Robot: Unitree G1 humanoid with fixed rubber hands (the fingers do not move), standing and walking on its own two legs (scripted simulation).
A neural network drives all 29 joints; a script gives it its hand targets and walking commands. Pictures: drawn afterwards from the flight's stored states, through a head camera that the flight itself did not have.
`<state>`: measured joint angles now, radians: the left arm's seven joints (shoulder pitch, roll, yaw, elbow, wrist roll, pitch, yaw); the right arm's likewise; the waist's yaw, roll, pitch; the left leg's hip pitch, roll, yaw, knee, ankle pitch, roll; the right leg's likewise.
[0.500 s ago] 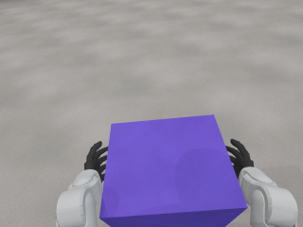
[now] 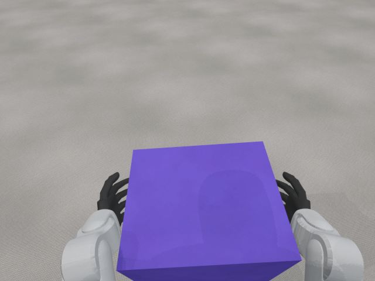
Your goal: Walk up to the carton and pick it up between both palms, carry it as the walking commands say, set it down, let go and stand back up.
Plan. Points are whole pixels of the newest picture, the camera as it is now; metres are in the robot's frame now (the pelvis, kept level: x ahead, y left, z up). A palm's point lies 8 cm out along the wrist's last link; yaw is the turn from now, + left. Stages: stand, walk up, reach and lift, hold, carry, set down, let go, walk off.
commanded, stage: carry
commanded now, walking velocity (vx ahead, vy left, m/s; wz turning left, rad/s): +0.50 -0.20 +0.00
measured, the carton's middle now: (202, 222) +0.24 -0.01 +0.01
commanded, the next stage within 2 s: none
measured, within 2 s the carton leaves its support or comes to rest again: neither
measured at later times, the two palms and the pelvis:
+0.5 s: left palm (157, 113) +0.52 +0.08 +0.07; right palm (276, 97) +0.56 -0.26 +0.07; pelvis +0.32 -0.12 -0.01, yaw +5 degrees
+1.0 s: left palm (195, 53) +0.86 -0.05 +0.06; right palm (282, 49) +0.88 -0.39 +0.05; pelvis +0.64 -0.23 -0.02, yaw +4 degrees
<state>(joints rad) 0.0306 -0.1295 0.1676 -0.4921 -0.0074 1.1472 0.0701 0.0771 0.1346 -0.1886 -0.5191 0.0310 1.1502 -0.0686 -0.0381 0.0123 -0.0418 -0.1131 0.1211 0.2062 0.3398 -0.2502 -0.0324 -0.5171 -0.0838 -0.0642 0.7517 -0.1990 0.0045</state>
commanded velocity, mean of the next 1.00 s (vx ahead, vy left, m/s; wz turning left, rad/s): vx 0.47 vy -0.19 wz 0.00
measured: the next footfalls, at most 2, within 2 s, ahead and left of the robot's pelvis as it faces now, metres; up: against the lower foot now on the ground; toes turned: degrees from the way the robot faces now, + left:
right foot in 0.14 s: +0.26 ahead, -0.18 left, +0.00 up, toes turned -8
left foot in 0.54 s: +0.44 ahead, -0.01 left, +0.00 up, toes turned +14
